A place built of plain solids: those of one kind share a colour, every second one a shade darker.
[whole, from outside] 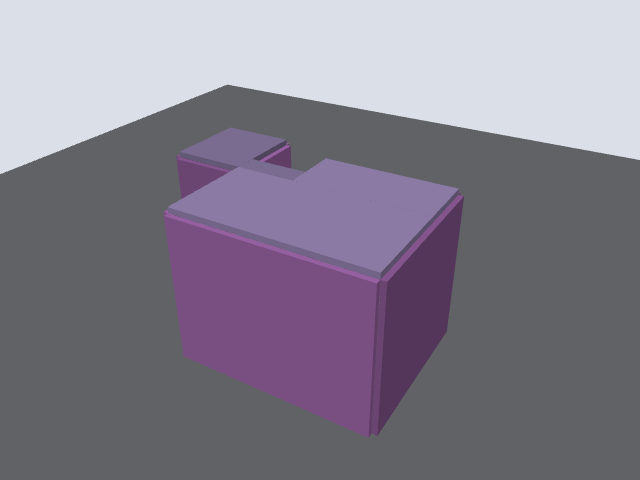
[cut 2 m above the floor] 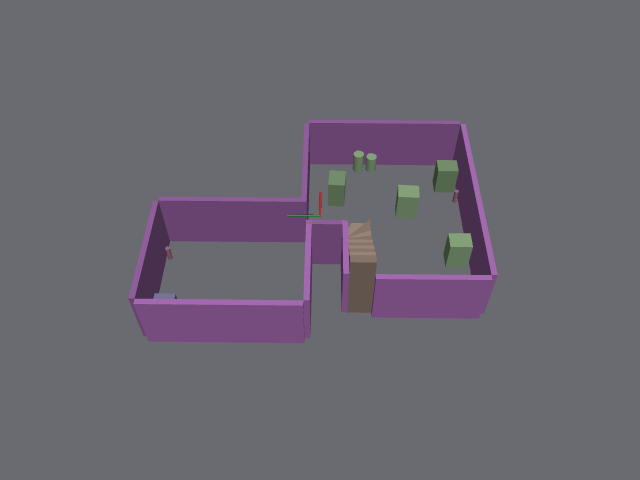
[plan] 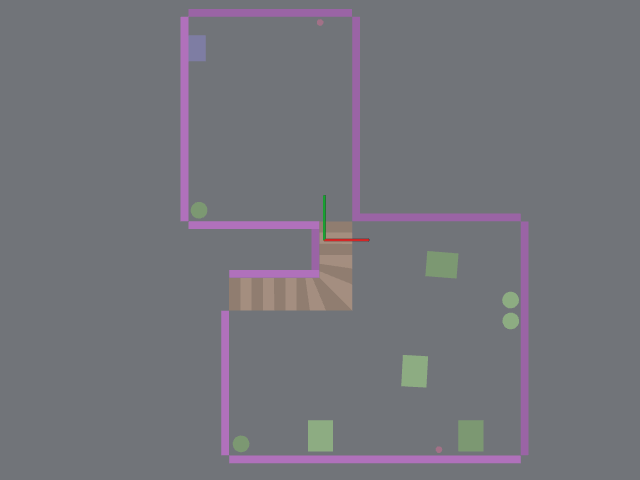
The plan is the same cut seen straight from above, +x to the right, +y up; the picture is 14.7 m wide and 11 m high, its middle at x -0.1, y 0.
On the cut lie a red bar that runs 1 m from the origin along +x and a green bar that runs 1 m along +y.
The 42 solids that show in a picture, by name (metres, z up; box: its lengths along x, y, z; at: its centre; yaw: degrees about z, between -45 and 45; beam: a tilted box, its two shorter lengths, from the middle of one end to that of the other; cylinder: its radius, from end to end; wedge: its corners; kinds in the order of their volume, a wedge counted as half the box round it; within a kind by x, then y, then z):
{
 "wall_1": {"box": [2.5, 0.18, 2.42], "at": [-3.43, -1.71, 3.92]},
 "wall_2": {"box": [0.18, 4.69, 2.56], "at": [-3.21, 2.77, 1.23]},
 "wall_3": {"box": [0.18, 3.32, 5.17], "at": [-2.27, -3.28, 2.54]},
 "wall_4": {"box": [0.18, 2.06, 2.42], "at": [-2.09, 0.16, 3.92]},
 "wall_5": {"box": [3.0, 0.18, 2.56], "at": [-1.61, 0.34, 1.23]},
 "wall_6": {"box": [3.75, 0.18, 2.56], "at": [-1.24, 5.21, 1.23]},
 "wall_7": {"box": [2.07, 0.18, 5.17], "at": [-1.15, -0.78, 2.54]},
 "wall_8": {"box": [0.18, 1.3, 5.17], "at": [-0.2, -0.22, 2.54]},
 "wall_9": {"box": [0.18, 4.69, 2.56], "at": [0.73, 2.77, 1.23]},
 "wall_10": {"box": [6.68, 0.18, 5.17], "at": [1.16, -5.03, 2.54]},
 "wall_11": {"box": [3.86, 0.18, 5.17], "at": [2.57, 0.52, 2.54]},
 "wall_12": {"box": [0.18, 5.36, 5.17], "at": [4.59, -2.25, 2.54]},
 "roof_1": {"box": [2.5, 2.81, 0.2], "at": [-3.43, -0.21, 5.22]},
 "roof_2": {"box": [2.07, 0.75, 0.2], "at": [-1.15, -1.24, 5.22]},
 "roof_3": {"box": [6.68, 3.32, 0.2], "at": [1.16, -3.28, 5.22]},
 "roof_4": {"box": [4.61, 2.05, 0.2], "at": [2.19, -0.59, 5.22]},
 "tread_1": {"wedge": [[-2.19, -1.62, -0.05], [-2.19, -1.62, 2.54], [-2.19, -0.87, -0.05], [-2.19, -0.87, 2.54], [-1.92, -1.62, -0.05], [-1.92, -1.62, 2.54], [-1.92, -0.87, -0.05], [-1.92, -0.87, 2.54]]},
 "tread_2": {"wedge": [[-1.93, -1.62, -0.05], [-1.93, -1.62, 2.37], [-1.93, -0.87, -0.05], [-1.93, -0.87, 2.37], [-1.67, -1.62, -0.05], [-1.67, -1.62, 2.37], [-1.67, -0.87, -0.05], [-1.67, -0.87, 2.37]]},
 "tread_3": {"wedge": [[-1.67, -1.62, -0.05], [-1.67, -1.62, 2.2], [-1.67, -0.87, -0.05], [-1.67, -0.87, 2.2], [-1.41, -1.62, -0.05], [-1.41, -1.62, 2.2], [-1.41, -0.87, -0.05], [-1.41, -0.87, 2.2]]},
 "tread_4": {"wedge": [[-1.41, -1.62, -0.05], [-1.41, -1.62, 2.03], [-1.41, -0.87, -0.05], [-1.41, -0.87, 2.03], [-1.15, -1.62, -0.05], [-1.15, -1.62, 2.03], [-1.15, -0.87, -0.05], [-1.15, -0.87, 2.03]]},
 "tread_5": {"wedge": [[-1.16, -0.87, -0.05], [-1.16, -0.87, 1.86], [-1.15, -1.62, -0.05], [-1.15, -1.62, 1.86], [-0.89, -1.62, -0.05], [-0.89, -1.62, 1.86], [-0.89, -0.87, -0.05], [-0.89, -0.87, 1.86]]},
 "tread_6": {"wedge": [[-0.9, -1.62, -0.05], [-0.9, -1.62, 1.69], [-0.9, -0.87, -0.05], [-0.9, -0.87, 1.69], [-0.64, -1.62, -0.05], [-0.64, -1.62, 1.69], [-0.64, -0.87, -0.05], [-0.64, -0.87, 1.69]]},
 "tread_7": {"wedge": [[-0.64, -1.62, -0.05], [-0.64, -1.62, 1.52], [-0.64, -0.87, -0.05], [-0.64, -0.87, 1.52], [-0.44, -0.87, -0.05], [-0.44, -0.87, 1.52], [-0.33, -1.62, -0.05], [-0.33, -1.62, 1.52]]},
 "tread_8": {"wedge": [[-0.44, -0.87, -0.05], [-0.44, -0.87, 1.35], [-0.33, -1.62, -0.05], [-0.33, -1.62, 1.35], [-0.27, -0.87, -0.05], [-0.27, -0.87, 1.35], [0.04, -1.62, -0.05], [0.04, -1.62, 1.35]]},
 "tread_9": {"wedge": [[-0.28, -0.87, -0.05], [-0.28, -0.87, 1.18], [-0.11, -0.87, -0.05], [-0.11, -0.87, 1.19], [0.03, -1.62, -0.05], [0.03, -1.62, 1.18], [0.64, -1.62, -0.05], [0.64, -1.62, 1.19]]},
 "tread_10": {"wedge": [[-0.11, -0.87, -0.05], [-0.11, -0.87, 1.01], [-0.11, -0.72, -0.05], [-0.11, -0.72, 1.02], [0.64, -1.62, -0.05], [0.64, -1.62, 1.01], [0.64, -1.02, -0.05], [0.64, -1.02, 1.02]]},
 "tread_11": {"wedge": [[-0.11, -0.72, -0.05], [-0.11, -0.72, 0.84], [-0.11, -0.54, -0.05], [-0.11, -0.54, 0.85], [0.64, -1.02, -0.05], [0.64, -1.02, 0.84], [0.64, -0.65, -0.05], [0.64, -0.65, 0.85]]},
 "tread_12": {"wedge": [[-0.11, -0.55, -0.05], [-0.11, -0.55, 0.68], [-0.11, -0.35, -0.05], [-0.11, -0.35, 0.68], [0.64, -0.66, -0.05], [0.64, -0.66, 0.67], [0.64, -0.34, -0.05], [0.64, -0.34, 0.68]]},
 "tread_13": {"wedge": [[-0.11, -0.35, -0.05], [-0.11, -0.35, 0.51], [-0.11, -0.09, -0.05], [-0.11, -0.09, 0.51], [0.64, -0.35, -0.05], [0.64, -0.35, 0.51], [0.64, -0.09, -0.05], [0.64, -0.09, 0.51]]},
 "tread_14": {"wedge": [[-0.11, -0.09, -0.05], [-0.11, -0.09, 0.34], [-0.11, 0.17, -0.05], [-0.11, 0.17, 0.34], [0.64, -0.09, -0.05], [0.64, -0.09, 0.34], [0.64, 0.17, -0.05], [0.64, 0.17, 0.34]]},
 "tread_15": {"wedge": [[-0.11, 0.17, -0.05], [-0.11, 0.17, 0.17], [-0.11, 0.42, -0.05], [-0.11, 0.42, 0.17], [0.64, 0.17, -0.05], [0.64, 0.17, 0.17], [0.64, 0.43, -0.05], [0.64, 0.43, 0.17]]},
 "bin_1": {"cylinder": 0.19, "from": [-2.87, 0.68, 0.0], "to": [-2.87, 0.68, 0.62]},
 "bin_2": {"cylinder": 0.19, "from": [-1.91, -4.67, 0.0], "to": [-1.91, -4.67, 0.75]},
 "bin_3": {"box": [0.58, 0.72, 1.11], "at": [-0.09, -4.49, 0.51]},
 "bin_4": {"box": [0.58, 0.72, 1.11], "at": [2.07, -3.01, 0.51], "yaw": -3.1},
 "bin_5": {"box": [0.72, 0.58, 1.11], "at": [2.69, -0.57, 0.51], "yaw": -4.5},
 "bin_6": {"box": [0.58, 0.72, 1.11], "at": [3.36, -4.49, 0.51]},
 "bin_7": {"cylinder": 0.19, "from": [4.27, -1.86, 0.0], "to": [4.27, -1.86, 0.62]},
 "bin_8": {"cylinder": 0.19, "from": [4.27, -1.38, 0.0], "to": [4.27, -1.38, 0.75]},
 "machine_1": {"box": [0.4, 0.6, 1.75], "at": [-2.92, 4.39, 0.82]},
 "extinguisher_1": {"cylinder": 0.07, "from": [-0.1, 4.99, 0.0], "to": [-0.1, 4.99, 0.52]},
 "extinguisher_2": {"cylinder": 0.07, "from": [2.63, -4.81, 0.0], "to": [2.63, -4.81, 0.52]}
}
